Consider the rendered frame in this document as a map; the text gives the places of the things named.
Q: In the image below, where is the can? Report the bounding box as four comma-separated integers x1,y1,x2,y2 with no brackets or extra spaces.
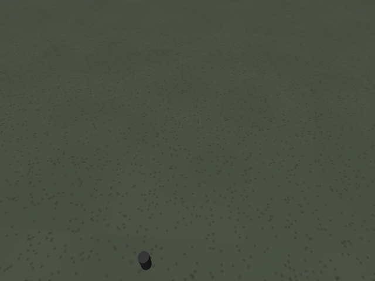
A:
138,251,152,270

